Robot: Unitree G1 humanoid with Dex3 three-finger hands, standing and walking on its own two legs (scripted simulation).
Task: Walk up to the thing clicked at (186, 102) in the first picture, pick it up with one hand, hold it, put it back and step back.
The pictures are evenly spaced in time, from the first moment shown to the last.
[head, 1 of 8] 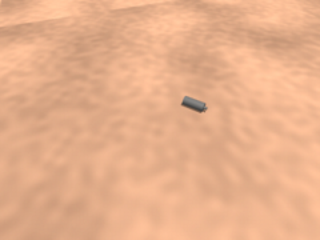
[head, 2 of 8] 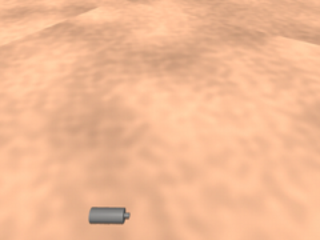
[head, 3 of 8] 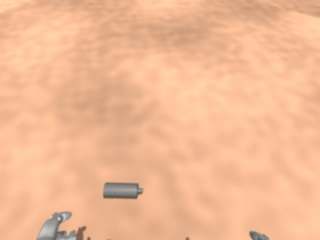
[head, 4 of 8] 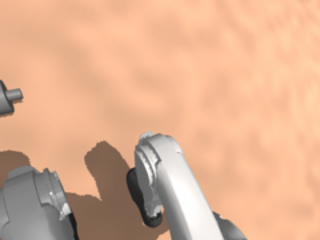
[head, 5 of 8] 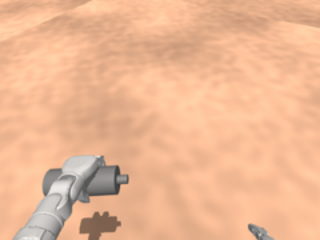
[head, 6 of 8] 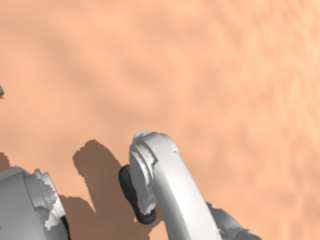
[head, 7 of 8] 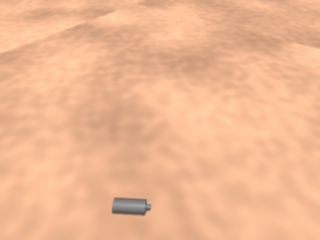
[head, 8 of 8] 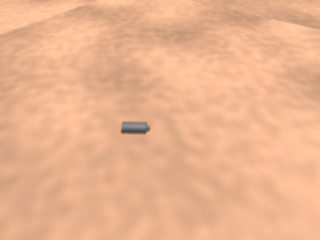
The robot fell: no
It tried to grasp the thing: yes
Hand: left
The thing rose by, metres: 0.68
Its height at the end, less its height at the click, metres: +0.00
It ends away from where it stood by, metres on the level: 0.00
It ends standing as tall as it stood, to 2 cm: yes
